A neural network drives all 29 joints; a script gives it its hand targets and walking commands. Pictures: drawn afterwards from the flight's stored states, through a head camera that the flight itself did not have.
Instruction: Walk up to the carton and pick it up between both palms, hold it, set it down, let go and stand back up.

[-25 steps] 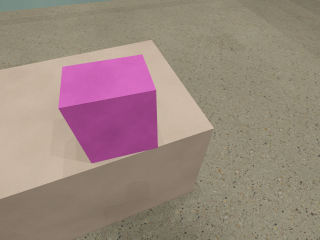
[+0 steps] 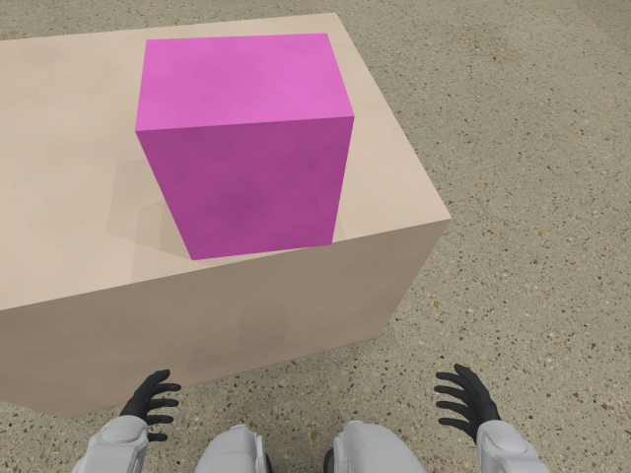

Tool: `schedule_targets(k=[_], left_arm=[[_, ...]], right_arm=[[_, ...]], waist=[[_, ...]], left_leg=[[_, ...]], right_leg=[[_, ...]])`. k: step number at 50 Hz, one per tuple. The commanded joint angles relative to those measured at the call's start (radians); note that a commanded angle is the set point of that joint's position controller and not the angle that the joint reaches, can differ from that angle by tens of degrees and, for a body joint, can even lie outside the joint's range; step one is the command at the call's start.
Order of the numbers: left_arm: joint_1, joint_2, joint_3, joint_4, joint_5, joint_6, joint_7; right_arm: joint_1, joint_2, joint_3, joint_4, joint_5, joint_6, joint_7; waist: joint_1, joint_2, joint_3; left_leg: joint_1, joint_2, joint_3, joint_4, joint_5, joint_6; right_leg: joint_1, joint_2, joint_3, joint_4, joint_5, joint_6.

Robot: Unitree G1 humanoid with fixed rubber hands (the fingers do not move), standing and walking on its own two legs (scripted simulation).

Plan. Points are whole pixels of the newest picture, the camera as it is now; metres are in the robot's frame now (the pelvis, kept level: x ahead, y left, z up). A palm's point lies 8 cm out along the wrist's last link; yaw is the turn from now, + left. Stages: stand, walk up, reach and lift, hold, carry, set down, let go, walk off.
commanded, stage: reach and lift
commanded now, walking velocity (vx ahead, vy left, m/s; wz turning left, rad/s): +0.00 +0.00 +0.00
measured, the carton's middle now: (253, 157) +0.51 +0.07 +0.06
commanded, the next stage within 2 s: none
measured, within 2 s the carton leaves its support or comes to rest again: neither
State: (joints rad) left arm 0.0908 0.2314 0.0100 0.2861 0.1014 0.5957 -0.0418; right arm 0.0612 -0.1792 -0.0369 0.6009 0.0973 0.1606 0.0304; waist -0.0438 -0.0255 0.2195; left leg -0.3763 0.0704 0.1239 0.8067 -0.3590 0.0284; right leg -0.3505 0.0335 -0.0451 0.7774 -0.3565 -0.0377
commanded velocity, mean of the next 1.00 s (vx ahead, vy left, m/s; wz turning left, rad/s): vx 0.00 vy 0.00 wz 0.00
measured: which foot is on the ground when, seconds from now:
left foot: down 0.00-1.00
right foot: down 0.00-1.00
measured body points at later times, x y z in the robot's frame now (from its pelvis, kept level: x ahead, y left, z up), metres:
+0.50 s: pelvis +0.03 +0.00 +0.03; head +0.05 +0.00 +0.48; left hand +0.22 +0.23 -0.06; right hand +0.16 -0.22 -0.07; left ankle +0.05 +0.10 -0.71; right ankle +0.04 -0.10 -0.71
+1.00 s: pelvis +0.06 +0.00 +0.04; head +0.05 +0.02 +0.49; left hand +0.22 +0.24 -0.03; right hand +0.22 -0.20 -0.03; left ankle +0.05 +0.10 -0.71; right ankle +0.04 -0.10 -0.71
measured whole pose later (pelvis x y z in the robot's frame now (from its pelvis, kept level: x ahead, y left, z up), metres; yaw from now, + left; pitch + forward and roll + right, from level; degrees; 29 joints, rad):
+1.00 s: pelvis +0.06 +0.00 +0.04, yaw +1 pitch -3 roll +0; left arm 0.29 0.24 -0.03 0.46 -0.11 -0.13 0.04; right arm 0.32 -0.11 0.01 0.55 0.12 -0.23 0.02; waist 0.02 -0.04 0.04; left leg -0.09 0.02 0.12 0.36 -0.21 0.02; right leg -0.07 0.02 -0.05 0.35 -0.22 -0.03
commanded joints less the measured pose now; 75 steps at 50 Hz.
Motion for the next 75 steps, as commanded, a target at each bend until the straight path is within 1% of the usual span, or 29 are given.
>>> schedule_targets(k=[1,3,4,11,14,15,16,17,20,22,24,29,31,32,38,41,46,48,51,55,60,63,65,66,67,68,70,72,75], left_arm=[[-0.036,0.153,0.042,-0.101,-0.02,-0.091,0.032],[-0.08,0.178,0.039,-0.092,-0.042,-0.148,0.04],[-0.098,0.178,0.03,-0.071,-0.05,-0.172,0.047],[-0.06,0.187,0.029,-0.015,-0.122,-0.305,0.069],[-0.03,0.175,0.034,0.023,-0.12,-0.34,0.071],[-0.01,0.175,0.045,0.033,-0.119,-0.355,0.07],[-0.005,0.168,0.047,0.063,-0.124,-0.364,0.064],[0.008,0.168,0.052,0.078,-0.12,-0.38,0.059],[-0.007,0.152,0.054,0.116,-0.11,-0.428,0.062],[-0.007,0.143,0.054,0.126,-0.119,-0.458,0.061],[-0.013,0.144,0.058,0.143,-0.114,-0.492,0.066],[-0.012,0.124,0.049,0.118,-0.137,-0.573,0.072],[0.001,0.115,0.036,0.109,-0.139,-0.596,0.077],[0.007,0.121,0.039,0.103,-0.131,-0.608,0.08],[0.077,0.129,0.037,0.06,-0.163,-0.677,0.075],[0.082,0.119,0.026,0.028,-0.171,-0.707,0.076],[0.1,0.12,0.002,-0.013,-0.213,-0.767,0.092],[0.106,0.114,-0.012,0.011,-0.226,-0.779,0.09],[0.102,0.132,-0.011,-0.021,-0.227,-0.806,0.099],[0.108,0.112,-0.019,0.018,-0.237,-0.812,0.1],[0.092,0.109,-0.019,-0.056,-0.255,-0.845,0.101],[0.099,0.096,-0.031,-0.033,-0.262,-0.856,0.103],[0.101,0.103,-0.016,-0.069,-0.257,-0.864,0.102],[0.068,0.114,-0.012,-0.089,-0.26,-0.875,0.103],[0.126,0.095,-0.009,-0.051,-0.249,-0.873,0.099],[0.044,0.112,-0.01,-0.069,-0.265,-0.884,0.097],[0.044,0.101,-0.016,-0.062,-0.272,-0.898,0.104],[0.011,0.1,-0.026,-0.087,-0.288,-0.908,0.108],[-0.019,0.107,-0.021,-0.096,-0.293,-0.909,0.114]], right_arm=[[0.064,-0.138,-0.071,-0.094,-0.046,-0.055,0.004],[0.061,-0.117,-0.093,-0.113,-0.084,-0.101,0.009],[0.054,-0.106,-0.102,-0.099,-0.091,-0.118,0.009],[0.106,-0.052,-0.074,-0.12,-0.097,-0.227,0.004],[0.145,-0.057,-0.058,-0.089,-0.093,-0.25,0.001],[0.152,-0.064,-0.048,-0.104,-0.093,-0.261,-0.001],[0.162,-0.055,-0.045,-0.089,-0.094,-0.266,-0.003],[0.162,-0.051,-0.039,-0.097,-0.093,-0.277,-0.008],[0.163,-0.044,-0.031,-0.071,-0.09,-0.299,-0.01],[0.162,-0.048,-0.031,-0.091,-0.089,-0.311,-0.008],[0.155,-0.04,-0.02,-0.087,-0.081,-0.317,-0.006],[0.168,-0.038,-0.012,-0.103,-0.062,-0.354,-0.008],[0.177,-0.033,-0.015,-0.081,-0.051,-0.365,-0.008],[0.175,-0.036,-0.009,-0.089,-0.049,-0.37,-0.009],[0.207,-0.027,0.015,-0.157,-0.015,-0.399,-0.019],[0.209,-0.037,0.016,-0.172,-0.003,-0.41,-0.014],[0.218,-0.02,0.016,-0.207,0.02,-0.43,-0.007],[0.201,-0.029,0.013,-0.229,0.03,-0.436,-0.007],[0.19,-0.034,0.015,-0.24,0.05,-0.45,-0.005],[0.174,-0.056,0.015,-0.234,0.048,-0.446,-0.006],[0.155,-0.057,0.032,-0.313,0.086,-0.468,-0.011],[0.159,-0.053,0.031,-0.271,0.098,-0.468,-0.013],[0.165,-0.055,0.03,-0.295,0.101,-0.479,-0.016],[0.115,-0.063,0.035,-0.335,0.105,-0.489,-0.018],[0.163,-0.039,0.055,-0.302,0.11,-0.486,-0.018],[0.086,-0.052,0.046,-0.342,0.111,-0.493,-0.02],[0.091,-0.038,0.05,-0.33,0.112,-0.494,-0.02],[0.072,-0.036,0.035,-0.342,0.105,-0.493,-0.025],[0.022,-0.037,0.041,-0.366,0.114,-0.488,-0.026]], waist=[[-0.012,0.083,-0.272],[-0.021,0.066,-0.311],[-0.023,0.083,-0.3],[0.001,0.042,-0.371],[0.005,0.073,-0.345],[0.014,0.056,-0.341],[0.004,0.032,-0.332],[0.017,0.03,-0.304],[0.031,0.035,-0.283],[0.025,0.024,-0.26],[0.04,0.031,-0.255],[0.042,0.032,-0.28],[0.031,0.058,-0.276],[0.039,0.064,-0.266],[0.044,0.025,-0.263],[0.053,0.067,-0.258],[0.056,0.059,-0.251],[0.052,0.054,-0.235],[0.069,0.066,-0.278],[0.064,0.056,-0.235],[0.072,0.061,-0.282],[0.066,0.064,-0.251],[0.069,0.063,-0.275],[0.086,0.055,-0.299],[0.09,0.043,-0.254],[0.091,0.041,-0.261],[0.093,0.063,-0.26],[0.075,0.064,-0.264],[0.095,0.059,-0.302]], left_leg=[[0.235,0.017,-0.074,-0.221,0.053,-0.043],[0.238,0.017,-0.076,-0.227,0.001,-0.036],[0.237,0.016,-0.078,-0.233,-0.002,-0.039],[0.303,-0.01,-0.072,-0.271,0.16,-0.034],[0.352,-0.026,-0.069,-0.324,0.21,-0.046],[0.36,-0.03,-0.068,-0.332,0.236,-0.04],[0.376,-0.033,-0.068,-0.344,0.24,-0.041],[0.374,-0.039,-0.066,-0.354,0.249,-0.037],[0.412,-0.042,-0.065,-0.398,0.245,-0.044],[0.403,-0.041,-0.064,-0.413,0.256,-0.042],[0.413,-0.044,-0.061,-0.434,0.237,-0.037],[0.422,-0.042,-0.067,-0.454,0.282,-0.04],[0.436,-0.044,-0.072,-0.461,0.305,-0.048],[0.439,-0.047,-0.069,-0.46,0.311,-0.048],[0.437,-0.06,-0.074,-0.467,0.384,-0.036],[0.436,-0.053,-0.08,-0.475,0.37,-0.047],[0.416,-0.043,-0.088,-0.479,0.378,-0.043],[0.404,-0.044,-0.093,-0.472,0.395,-0.044],[0.4,-0.041,-0.098,-0.465,0.405,-0.048],[0.384,-0.04,-0.106,-0.467,0.392,-0.053],[0.394,-0.039,-0.111,-0.455,0.454,-0.058],[0.401,-0.039,-0.115,-0.453,0.455,-0.058],[0.418,-0.041,-0.108,-0.44,0.489,-0.063],[0.41,-0.045,-0.106,-0.444,0.478,-0.056],[0.397,-0.045,-0.112,-0.445,0.47,-0.055],[0.385,-0.042,-0.111,-0.454,0.446,-0.049],[0.359,-0.043,-0.11,-0.455,0.398,-0.047],[0.358,-0.041,-0.111,-0.456,0.382,-0.047],[0.353,-0.044,-0.11,-0.459,0.36,-0.042]], right_leg=[[-0.124,-0.023,-0.013,-0.205,0.093,-0.015],[-0.139,-0.041,0.008,-0.228,0.054,-0.011],[-0.148,-0.048,0.013,-0.235,0.053,-0.012],[-0.056,-0.049,0.028,-0.286,0.22,0.001],[-0.007,-0.047,0.028,-0.336,0.239,0.001],[0.016,-0.047,0.032,-0.348,0.268,0.004],[0.017,-0.05,0.036,-0.372,0.26,0.005],[0.024,-0.052,0.038,-0.387,0.273,0.005],[0.037,-0.049,0.044,-0.438,0.234,0.002],[0.041,-0.045,0.042,-0.455,0.232,0.003],[0.04,-0.052,0.054,-0.478,0.204,0.003],[0.085,-0.053,0.068,-0.492,0.239,0.001],[0.09,-0.046,0.066,-0.497,0.248,-0.006],[0.092,-0.052,0.071,-0.507,0.248,-0.007],[0.14,-0.059,0.09,-0.52,0.33,0.003],[0.142,-0.053,0.084,-0.517,0.28,-0.008],[0.145,-0.05,0.086,-0.518,0.263,-0.014],[0.148,-0.055,0.095,-0.519,0.278,-0.015],[0.167,-0.046,0.092,-0.499,0.274,-0.016],[0.163,-0.041,0.088,-0.507,0.242,-0.02],[0.197,-0.039,0.093,-0.485,0.313,-0.018],[0.171,-0.038,0.092,-0.494,0.295,-0.021],[0.184,-0.038,0.092,-0.496,0.321,-0.018],[0.184,-0.039,0.099,-0.492,0.322,-0.013],[0.195,-0.039,0.099,-0.494,0.31,-0.01],[0.187,-0.043,0.101,-0.494,0.285,-0.013],[0.173,-0.045,0.109,-0.49,0.235,-0.017],[0.173,-0.049,0.112,-0.487,0.235,-0.016],[0.181,-0.051,0.114,-0.482,0.21,-0.014]])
